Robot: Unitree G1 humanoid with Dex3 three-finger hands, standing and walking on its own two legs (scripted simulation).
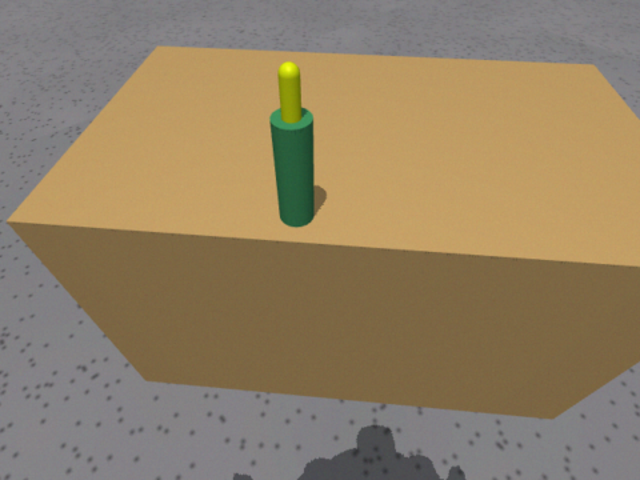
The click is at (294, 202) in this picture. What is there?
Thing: necked bottle
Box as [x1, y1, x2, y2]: [270, 62, 313, 226]
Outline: 285,62 279,67 278,70 281,107 271,114 270,124 280,218 284,223 288,225 301,226 308,223 313,217 312,115 308,110 300,106 299,70 297,66 292,62
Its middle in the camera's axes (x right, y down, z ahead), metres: -0.04 -0.14 +0.60
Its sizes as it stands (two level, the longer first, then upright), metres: 0.063 0.063 0.277
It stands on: a support 0.75 m high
